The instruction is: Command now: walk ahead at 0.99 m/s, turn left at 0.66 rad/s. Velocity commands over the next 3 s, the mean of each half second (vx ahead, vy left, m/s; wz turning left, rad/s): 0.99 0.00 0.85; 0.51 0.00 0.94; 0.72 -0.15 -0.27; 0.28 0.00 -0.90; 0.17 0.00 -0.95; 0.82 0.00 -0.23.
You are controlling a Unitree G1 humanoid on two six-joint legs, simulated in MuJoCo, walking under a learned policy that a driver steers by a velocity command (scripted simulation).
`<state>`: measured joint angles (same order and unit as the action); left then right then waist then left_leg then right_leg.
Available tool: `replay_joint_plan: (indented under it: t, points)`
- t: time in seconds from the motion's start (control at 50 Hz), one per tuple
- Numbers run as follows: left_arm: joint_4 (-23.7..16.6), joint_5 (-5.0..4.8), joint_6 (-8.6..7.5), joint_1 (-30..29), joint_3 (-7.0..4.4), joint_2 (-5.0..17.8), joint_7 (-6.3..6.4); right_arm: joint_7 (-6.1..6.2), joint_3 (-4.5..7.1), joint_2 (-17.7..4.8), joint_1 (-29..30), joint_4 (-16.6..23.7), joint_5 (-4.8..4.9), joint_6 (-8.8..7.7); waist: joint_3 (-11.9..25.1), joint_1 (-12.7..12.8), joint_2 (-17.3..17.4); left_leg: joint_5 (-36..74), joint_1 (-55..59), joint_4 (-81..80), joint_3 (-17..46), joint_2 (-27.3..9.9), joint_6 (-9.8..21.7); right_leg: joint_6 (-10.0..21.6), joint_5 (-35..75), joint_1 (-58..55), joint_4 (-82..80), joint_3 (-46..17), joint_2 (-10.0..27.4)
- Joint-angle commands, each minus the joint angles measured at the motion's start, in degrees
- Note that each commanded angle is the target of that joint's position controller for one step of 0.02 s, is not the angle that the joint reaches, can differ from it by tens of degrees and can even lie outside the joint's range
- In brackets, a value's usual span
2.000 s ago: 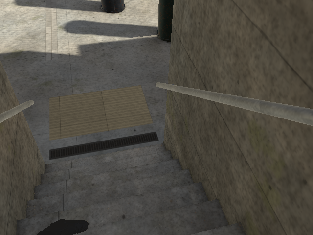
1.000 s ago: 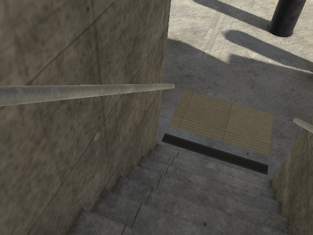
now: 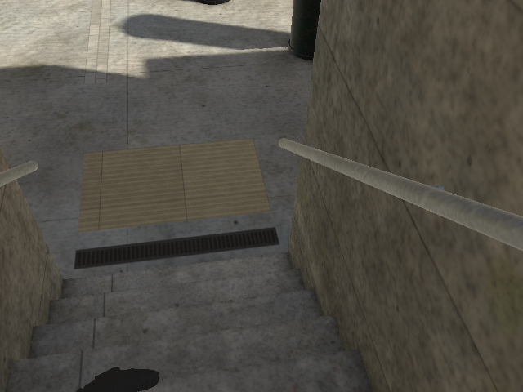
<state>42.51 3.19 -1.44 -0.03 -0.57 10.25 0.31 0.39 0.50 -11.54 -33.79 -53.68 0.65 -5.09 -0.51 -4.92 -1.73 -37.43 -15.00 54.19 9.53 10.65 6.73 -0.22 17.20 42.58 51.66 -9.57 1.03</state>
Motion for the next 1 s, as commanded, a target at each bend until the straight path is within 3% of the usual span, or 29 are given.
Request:
replay_joint_plan:
  t: [0.02, 0.1, 0.14, 0.16, 0.18, 0.2, 0.22, 0.24, 0.26, 0.28, 0.32, 0.34, 0.4, 0.44, 0.5, 0.52, 0.54, 0.56, 0.6, 0.64, 0.66, 0.68, 0.76, 0.84, 0.86, 0.88, 0.92, 0.94, 1.0]
  points:
    - [-3.4, -0.79, -0.88, -4.3, -0.92, 2.4, -1.46, 0.35, 1.70, -6.9, 7.0, 5.6, 0.41, 0.39, -1.8, 0.4, 4.3, 18.1, -15.8, -11.7, 18.3, -5.9, 7.6, -0.3, 12.4, -20.9, -16.9, 6.5, -4.5]
    - [1.5, -2.91, -1.89, 11.8, -2.30, 4.5, -0.34, -0.50, 1.39, -5.9, 4.9, 3.2, -3.29, 2.13, 0.1, 3.7, 13.2, 26.2, -11.7, 8.0, 15.5, -4.7, 5.7, -0.5, 5.2, -36.7, -19.3, 5.1, -2.9]
    - [5.0, -3.06, -2.84, 20.5, -5.20, 10.6, 1.87, -0.28, 1.85, -6.6, -0.9, 0.0, -4.94, 3.10, -4.8, 5.0, 2.4, 35.5, -4.8, 27.7, 13.5, -1.8, 7.5, -1.2, -3.7, -38.9, -45.1, 3.5, 2.0]
    - [7.6, -0.69, -2.54, 26.4, -5.74, 12.6, 2.01, -0.72, 2.34, -6.5, 1.6, -0.4, -4.37, 3.24, -4.6, 6.4, -0.4, 16.4, -19.9, 43.0, 11.0, -1.3, 7.5, -0.4, 4.4, -55.1, -39.5, 0.7, 6.8]
    - [7.3, 0.22, -2.48, 31.5, -5.67, 12.8, 0.60, -0.87, 1.96, -2.8, 0.3, 1.2, -1.91, 2.73, 2.2, 7.1, -5.7, -13.0, -41.1, 60.2, 5.1, -0.1, 5.9, 2.4, 28.4, -75.1, -14.9, -1.7, 14.5]
    - [7.4, -0.15, -2.54, 33.2, -4.92, 9.4, -0.95, 0.96, 1.60, -1.7, -3.0, 1.9, 0.34, 2.75, 8.2, 7.0, -6.5, -8.1, -52.0, 62.4, 1.0, -6.4, 6.2, 5.0, 22.6, -81.4, -8.3, -4.7, 21.0]
    - [6.9, -1.80, -3.15, 32.7, -5.15, 7.9, -1.18, 1.87, 2.32, -4.2, 1.1, 1.5, -1.75, 2.46, 6.2, 8.6, -5.6, 0.9, -52.4, 56.8, -1.0, -9.6, 6.1, 5.4, 15.5, -73.8, -10.5, -4.0, 20.1]
    - [8.2, -3.00, -4.15, 30.8, -7.02, 13.1, -0.23, 2.16, 2.15, -4.6, 5.5, 4.0, -3.53, 2.90, 5.9, 8.4, -15.7, 4.7, -51.3, 57.8, -4.9, -11.8, 4.5, 13.5, -14.7, -62.5, -17.0, -17.7, 26.1]
    - [7.8, -2.58, -4.74, 27.5, -4.97, 7.0, 0.10, 1.84, 4.22, -9.3, 15.0, 5.5, -4.44, 3.44, -5.3, 7.8, -4.1, 11.6, -49.9, 44.7, -3.4, -15.1, 3.4, 11.7, -31.0, -46.7, -22.0, -12.7, 20.7]
    - [9.3, -3.04, -5.95, 28.8, -4.28, 5.9, 1.27, 1.89, 4.57, -8.8, 20.3, 5.8, -4.82, 4.00, -13.0, 8.8, -3.8, 19.9, -49.4, 33.4, -0.5, -16.4, 2.0, 8.4, -18.4, -38.1, -17.6, -7.8, 18.5]
    - [10.9, -3.27, -6.17, 24.2, -3.00, 4.3, 2.95, -1.32, 3.55, -5.0, 20.3, 6.3, -3.23, 4.70, -13.6, 4.0, -1.2, 41.7, -24.1, 7.1, -6.8, -11.6, -1.4, 4.9, -13.0, -14.9, -16.0, 5.1, 12.8]
    - [11.0, -3.05, -5.86, 22.3, -4.47, 10.8, 3.13, -1.61, 3.55, -4.1, 17.6, 5.4, -4.41, 5.91, -10.3, 2.5, -5.4, 40.2, -21.1, 16.6, -13.0, -9.5, -1.2, 4.3, -9.4, -13.9, -11.6, 3.5, 14.7]
    - [11.8, -3.78, -6.78, 20.4, -1.94, 1.9, 1.36, -4.40, 2.15, -1.5, 18.3, 7.2, -3.43, 3.29, -4.6, -0.7, -3.1, 77.0, -11.8, -6.5, -9.6, -10.5, 4.0, 0.2, -25.9, -10.7, -3.3, 15.1, 7.9]
    - [11.7, -2.82, -6.84, 18.3, -2.72, 5.7, 0.95, -4.54, 1.68, -1.8, 19.5, 5.8, -1.02, 2.94, -3.9, 0.4, -4.7, 76.7, 10.4, -7.1, -20.5, -5.5, 1.0, 1.1, -29.1, -0.2, 1.7, 22.0, 7.4]
    - [10.0, -2.67, -5.70, 16.1, -3.89, 13.9, 1.40, -0.98, 4.24, -9.1, -3.8, -2.2, -3.86, 5.14, 1.8, -11.8, 2.3, 57.2, 35.8, -1.5, -22.8, -2.2, 6.6, -2.2, 7.7, 7.3, 42.0, 22.8, 12.2]
    - [10.8, -2.29, -4.12, 10.0, -5.47, 14.9, 2.46, -0.76, 5.17, -13.0, -7.0, -2.5, -3.61, 5.39, -4.1, -17.5, 8.6, 54.7, 32.7, -24.9, -8.3, -11.6, 12.3, -2.1, -28.2, 9.4, 66.8, 21.0, 6.2]
    - [10.8, -0.88, -2.19, 9.4, -5.34, 13.0, 2.92, -0.02, 5.36, -13.8, -4.1, -1.1, -1.35, 5.07, -14.3, -15.6, 9.7, 62.6, 21.8, -35.3, -6.5, -12.4, 8.9, -0.1, -62.0, 10.6, 72.3, 20.7, 0.1]
    - [4.7, 0.43, -3.61, 17.4, -4.17, 9.6, 2.31, 0.92, 5.09, -17.6, -2.6, -1.8, -2.15, 4.32, -10.6, -3.3, 11.8, 96.7, 34.1, -12.8, 9.0, -18.5, 11.2, -1.6, -61.5, 28.4, 62.4, 12.4, 3.2]
    - [7.6, 1.00, -4.31, 23.9, -3.68, 10.8, 2.02, 0.30, 4.44, -14.3, 4.2, 0.9, -1.17, 3.41, -3.7, 2.5, -6.8, 78.2, 22.0, -13.2, 18.1, -24.3, 14.1, -1.8, -50.6, 23.4, 41.3, 3.4, 5.3]
    - [3.5, 0.24, -3.42, 17.9, -2.34, 7.7, 2.75, 1.14, 4.93, -15.3, 18.8, 7.3, -2.94, 3.20, -1.4, 9.9, -0.2, 84.4, -4.1, -18.7, 21.0, -24.4, 14.4, -3.7, -30.7, 2.4, 19.5, 4.8, 2.6]
    - [6.6, 0.43, -1.68, 23.8, -1.91, 5.9, 3.37, 1.05, 5.13, -15.0, 21.6, 8.3, -2.96, 3.41, 3.9, 12.2, 5.4, 84.5, -15.0, -20.0, 22.9, -24.1, 14.0, -3.8, -17.7, -11.8, 28.0, 6.8, 2.1]
    - [6.1, 0.40, -1.31, 19.9, -3.87, 12.1, 3.84, 1.38, 4.54, -9.8, 18.2, 6.8, -1.33, 2.99, 2.0, 10.5, -0.3, 74.5, -11.9, -11.9, 17.6, -16.8, 11.9, -4.0, -8.1, -8.7, 18.9, 4.0, 2.2]
    - [-0.4, -3.30, -0.63, 18.0, -0.46, 4.6, 3.20, 2.81, 3.84, -8.1, 26.6, 9.0, 0.38, 3.84, 1.6, 11.0, 6.5, 37.1, -30.6, 3.5, 2.2, -2.1, 1.3, -2.7, 12.8, -41.3, -12.1, 10.0, -5.0]
    - [4.2, -5.41, -0.94, 39.2, -3.82, 10.6, 3.22, 2.55, 3.77, -5.3, 29.2, 11.0, -0.09, 6.61, 4.5, 20.8, -1.3, 13.5, -29.2, 49.9, -1.0, 1.0, 0.9, 2.4, 16.7, -57.1, -33.5, 0.2, 7.9]
    - [3.8, -2.80, -1.12, 35.7, -2.75, 10.2, 1.78, 1.31, 1.94, 2.7, 22.7, 14.5, 1.98, 6.45, 5.4, 11.3, -12.2, -9.9, -46.6, 70.9, -4.7, 4.5, 1.2, -0.5, 24.6, -64.5, -9.1, -0.2, 12.7]
    - [2.3, -2.88, -1.87, 32.0, -2.39, 9.0, 0.26, 1.56, 1.07, 3.7, 14.2, 14.8, 1.05, 6.17, 5.8, 6.2, -19.3, -6.8, -54.7, 76.3, -6.9, -0.7, 2.1, -1.1, 19.5, -63.5, -6.6, -7.0, 16.4]
    - [2.1, -4.66, -2.45, 33.2, -1.14, 5.9, -0.97, 1.81, 1.07, 2.4, 18.5, 12.6, -3.26, 6.72, -1.8, 6.2, -8.6, 1.7, -61.5, 79.3, -8.4, -3.3, 2.1, -1.2, -2.4, -48.1, -14.3, -8.1, 14.8]
    - [1.7, -3.39, -3.41, 33.2, -2.93, 11.8, 0.27, 0.96, 0.52, 0.5, 23.9, 17.0, -4.89, 5.61, 0.4, 7.2, -17.4, 6.1, -60.5, 75.7, -5.3, -6.9, 1.1, 6.8, -37.4, -42.0, -27.2, -29.6, 22.8]
    - [3.7, -1.99, -3.66, 20.5, -0.64, 7.8, 0.00, 0.35, 0.51, -1.9, 37.7, 19.4, -3.17, 6.45, -18.1, 4.1, -0.6, 21.9, -58.1, 58.6, 1.3, -8.0, -4.1, 5.5, -65.4, -13.6, -34.1, -23.1, 16.7]
